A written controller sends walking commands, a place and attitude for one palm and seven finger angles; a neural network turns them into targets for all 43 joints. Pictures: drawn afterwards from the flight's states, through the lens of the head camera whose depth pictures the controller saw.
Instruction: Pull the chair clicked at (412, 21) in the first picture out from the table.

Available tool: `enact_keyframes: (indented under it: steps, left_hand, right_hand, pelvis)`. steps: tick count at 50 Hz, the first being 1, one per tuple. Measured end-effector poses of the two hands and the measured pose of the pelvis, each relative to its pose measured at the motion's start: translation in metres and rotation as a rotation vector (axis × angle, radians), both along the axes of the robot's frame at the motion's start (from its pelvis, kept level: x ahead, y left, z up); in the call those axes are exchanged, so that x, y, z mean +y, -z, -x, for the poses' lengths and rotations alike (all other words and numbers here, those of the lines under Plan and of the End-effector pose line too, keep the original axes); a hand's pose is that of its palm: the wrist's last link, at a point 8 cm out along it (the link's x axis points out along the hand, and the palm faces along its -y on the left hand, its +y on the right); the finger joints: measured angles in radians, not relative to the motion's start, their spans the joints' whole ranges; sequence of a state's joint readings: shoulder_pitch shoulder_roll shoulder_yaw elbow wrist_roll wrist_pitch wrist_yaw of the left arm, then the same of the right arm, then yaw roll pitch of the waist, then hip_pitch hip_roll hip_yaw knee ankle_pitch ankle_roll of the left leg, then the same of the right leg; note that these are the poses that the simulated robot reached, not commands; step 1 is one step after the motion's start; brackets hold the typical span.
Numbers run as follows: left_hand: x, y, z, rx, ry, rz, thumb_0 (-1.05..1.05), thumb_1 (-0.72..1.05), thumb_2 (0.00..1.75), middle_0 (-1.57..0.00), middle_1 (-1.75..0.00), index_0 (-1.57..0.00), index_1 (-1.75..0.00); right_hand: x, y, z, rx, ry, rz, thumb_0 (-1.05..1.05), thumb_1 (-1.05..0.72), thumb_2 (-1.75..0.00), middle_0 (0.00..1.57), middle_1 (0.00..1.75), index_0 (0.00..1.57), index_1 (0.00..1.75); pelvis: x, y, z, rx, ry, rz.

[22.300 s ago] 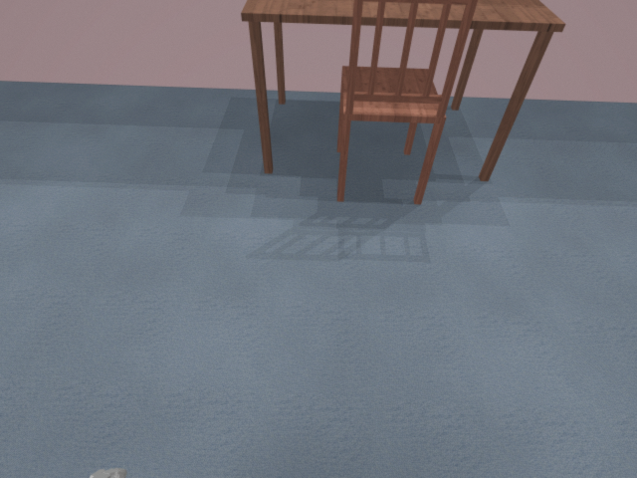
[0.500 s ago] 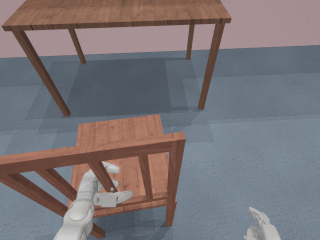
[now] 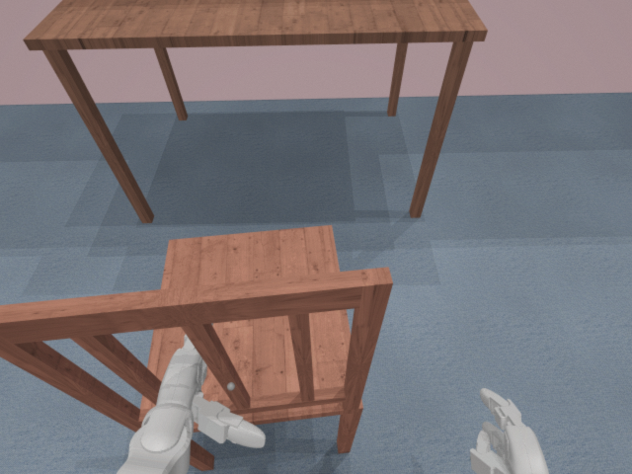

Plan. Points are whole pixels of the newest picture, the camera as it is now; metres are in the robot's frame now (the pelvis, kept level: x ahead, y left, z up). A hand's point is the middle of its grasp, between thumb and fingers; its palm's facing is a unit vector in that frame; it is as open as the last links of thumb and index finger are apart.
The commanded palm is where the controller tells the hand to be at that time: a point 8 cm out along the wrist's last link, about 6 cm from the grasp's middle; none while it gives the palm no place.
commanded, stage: draw the fingers out of the gap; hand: left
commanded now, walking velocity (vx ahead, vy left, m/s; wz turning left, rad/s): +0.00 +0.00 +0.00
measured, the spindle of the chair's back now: (224, 370) +0.26 +0.13 -0.03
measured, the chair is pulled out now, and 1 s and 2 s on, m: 0.68 0.68 0.67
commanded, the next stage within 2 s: draw the hand back to the body in 0.80 s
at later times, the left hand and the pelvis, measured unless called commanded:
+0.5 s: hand (218, 454) +0.16 +0.12 -0.03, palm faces +0.00 -0.99 -0.16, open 17.5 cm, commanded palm +0.14 +0.18 -0.01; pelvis -0.01 +0.00 -0.01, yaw +1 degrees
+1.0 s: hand out of the picture +0.11 +0.13 -0.02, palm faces +0.07 -1.00 -0.06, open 17.5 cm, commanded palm +0.08 +0.19 +0.01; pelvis -0.01 +0.00 -0.03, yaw +1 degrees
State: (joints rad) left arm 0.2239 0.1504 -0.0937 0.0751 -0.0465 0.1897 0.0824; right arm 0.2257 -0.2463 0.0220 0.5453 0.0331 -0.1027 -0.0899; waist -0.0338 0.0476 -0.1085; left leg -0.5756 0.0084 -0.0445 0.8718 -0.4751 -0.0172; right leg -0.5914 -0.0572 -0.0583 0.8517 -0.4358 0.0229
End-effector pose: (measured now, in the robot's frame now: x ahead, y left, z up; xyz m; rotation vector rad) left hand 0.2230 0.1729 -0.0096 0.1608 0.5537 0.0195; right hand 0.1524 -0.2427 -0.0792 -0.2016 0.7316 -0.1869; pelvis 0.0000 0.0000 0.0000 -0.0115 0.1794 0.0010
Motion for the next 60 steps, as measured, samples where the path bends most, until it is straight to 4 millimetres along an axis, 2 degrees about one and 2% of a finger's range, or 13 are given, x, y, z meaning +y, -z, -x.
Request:
enact_keyframes:
  steps: [6, 19, 47, 50, 54, 56, 60]
  left_hand:
    - [-0.001, 0.002, 0.009, 0.014, -0.004, -0.004, -0.01, -0.53, 0.20, -0.02, -0.03, -0.01, -0.04]
    - [0.003, 0.001, 0.064, 0.039, -0.028, -0.012, -0.01, -0.53, 0.20, -0.01, 0.00, 0.00, 0.00]
    - [0.003, -0.002, 0.129, 0.074, -0.046, 0.016, -0.01, -0.53, 0.20, -0.01, 0.00, 0.00, 0.00]
    - [0.005, -0.009, 0.130, -0.008, -0.095, 0.096, -0.01, -0.53, 0.20, -0.01, 0.00, 0.00, 0.00]
    - [0.017, -0.030, 0.121, -0.213, -0.127, 0.120, -0.01, -0.53, 0.20, -0.01, 0.00, -0.01, 0.00]
    - [0.022, -0.041, 0.115, -0.322, -0.122, 0.113, -0.01, -0.53, 0.20, -0.01, 0.00, 0.00, 0.00]
    - [0.024, -0.047, 0.113, -0.426, -0.055, 0.118, -0.01, -0.54, 0.20, 0.00, 0.00, -0.01, 0.00]
  right_hand:
    - [0.000, -0.001, 0.001, -0.002, 0.005, 0.001, 0.01, -0.91, -0.90, 0.20, 0.30, 0.20, 0.30]
    - [0.000, 0.000, 0.002, -0.034, 0.003, 0.013, 0.01, -0.91, -0.90, 0.20, 0.30, 0.20, 0.30]
    - [0.012, -0.004, -0.015, -0.137, 0.020, 0.003, 0.01, -0.91, -0.90, 0.20, 0.30, 0.20, 0.30]
    - [0.013, -0.002, -0.017, -0.149, 0.016, 0.006, 0.01, -0.91, -0.90, 0.20, 0.30, 0.20, 0.30]
    - [0.016, 0.005, -0.018, -0.144, 0.003, -0.001, 0.01, -0.91, -0.90, 0.20, 0.30, 0.20, 0.30]
    - [0.018, 0.011, -0.019, -0.138, -0.005, -0.013, 0.01, -0.91, -0.90, 0.20, 0.30, 0.20, 0.30]
    - [0.022, 0.022, -0.018, -0.123, -0.014, -0.044, 0.01, -0.91, -0.90, 0.20, 0.30, 0.20, 0.30]
  pelvis:
    - [0.000, 0.002, 0.000, 0.006, 0.004, -0.001]
    - [-0.001, 0.009, 0.004, 0.011, -0.010, 0.006]
    - [0.003, 0.022, 0.008, 0.030, -0.012, 0.017]
    - [0.003, 0.026, 0.009, 0.039, -0.014, 0.020]
    - [0.003, 0.032, 0.012, 0.046, -0.017, 0.025]
    - [0.003, 0.035, 0.014, 0.050, -0.016, 0.027]
    - [0.004, 0.042, 0.020, 0.058, -0.009, 0.027]
